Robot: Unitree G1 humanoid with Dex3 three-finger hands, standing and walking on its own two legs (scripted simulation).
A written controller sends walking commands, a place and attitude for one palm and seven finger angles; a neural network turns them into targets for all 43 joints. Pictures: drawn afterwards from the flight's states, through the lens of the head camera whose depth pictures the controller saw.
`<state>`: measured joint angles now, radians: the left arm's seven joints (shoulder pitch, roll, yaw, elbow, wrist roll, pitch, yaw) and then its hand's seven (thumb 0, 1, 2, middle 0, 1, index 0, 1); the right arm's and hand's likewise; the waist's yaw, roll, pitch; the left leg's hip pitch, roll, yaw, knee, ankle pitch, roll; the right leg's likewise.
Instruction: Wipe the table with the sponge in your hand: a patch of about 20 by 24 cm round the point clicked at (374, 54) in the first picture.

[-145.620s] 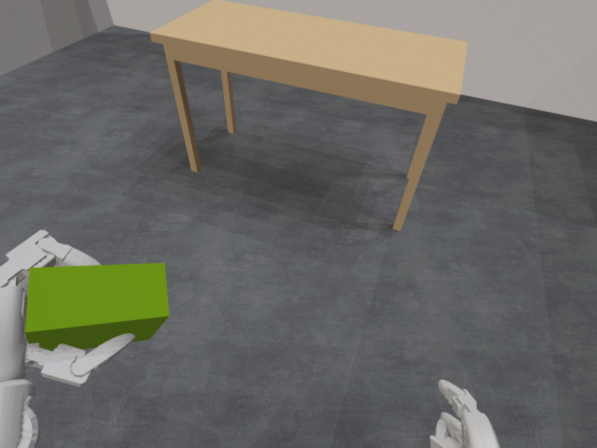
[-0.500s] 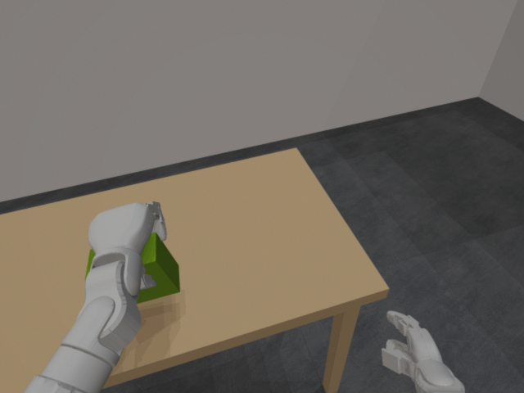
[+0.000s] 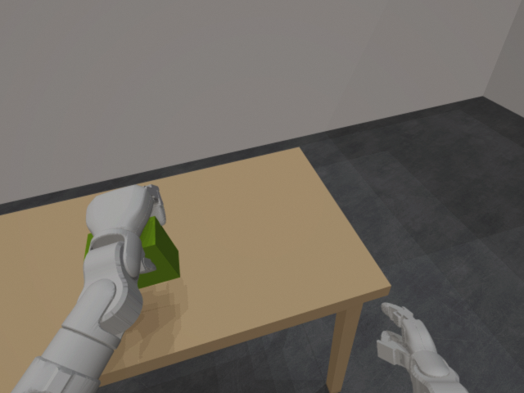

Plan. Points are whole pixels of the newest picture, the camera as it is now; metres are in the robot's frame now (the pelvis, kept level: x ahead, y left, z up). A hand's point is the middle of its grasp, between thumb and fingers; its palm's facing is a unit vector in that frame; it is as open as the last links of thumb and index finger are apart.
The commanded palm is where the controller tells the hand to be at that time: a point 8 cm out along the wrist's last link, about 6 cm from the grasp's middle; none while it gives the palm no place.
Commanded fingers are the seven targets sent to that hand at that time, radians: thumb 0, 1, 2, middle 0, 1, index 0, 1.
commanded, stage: bring the sponge back beside the body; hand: left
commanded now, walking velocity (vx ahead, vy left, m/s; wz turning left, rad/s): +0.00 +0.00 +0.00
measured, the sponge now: (140, 261) +0.29 +0.26 +0.06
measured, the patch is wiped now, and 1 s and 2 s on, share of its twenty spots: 1.00 1.00 1.00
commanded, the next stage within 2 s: step back with the hand held close in 1.66 s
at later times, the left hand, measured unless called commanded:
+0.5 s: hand (114, 263) +0.25 +0.26 +0.11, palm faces +0.04 -0.13 -0.99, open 9.7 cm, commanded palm +0.22 +0.26 +0.18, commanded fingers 0.00 0.10 1.30 -1.20 -1.60 -1.20 -1.60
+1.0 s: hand (86, 298) +0.20 +0.28 +0.10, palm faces +0.03 -0.14 -0.99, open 9.7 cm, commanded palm +0.17 +0.28 +0.18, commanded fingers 0.00 0.10 1.30 -1.20 -1.60 -1.20 -1.60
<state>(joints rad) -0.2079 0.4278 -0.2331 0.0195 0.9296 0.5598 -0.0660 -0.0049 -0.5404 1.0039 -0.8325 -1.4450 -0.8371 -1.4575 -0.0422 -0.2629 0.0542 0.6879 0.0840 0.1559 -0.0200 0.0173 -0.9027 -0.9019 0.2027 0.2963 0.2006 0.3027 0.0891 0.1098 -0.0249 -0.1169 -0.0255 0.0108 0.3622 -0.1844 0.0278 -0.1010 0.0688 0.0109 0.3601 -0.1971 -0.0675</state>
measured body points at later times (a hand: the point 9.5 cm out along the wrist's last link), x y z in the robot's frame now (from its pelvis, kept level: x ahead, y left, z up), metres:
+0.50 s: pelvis +0.00 +0.01 +0.00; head -0.04 -0.04 +0.45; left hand +0.25 +0.27 +0.16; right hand +0.26 -0.20 -0.07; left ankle +0.01 +0.10 -0.75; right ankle +0.00 -0.08 -0.75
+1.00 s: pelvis -0.02 +0.01 +0.00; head -0.05 -0.03 +0.44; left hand +0.19 +0.28 +0.15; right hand +0.25 -0.18 -0.07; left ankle +0.01 +0.10 -0.75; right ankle +0.00 -0.08 -0.75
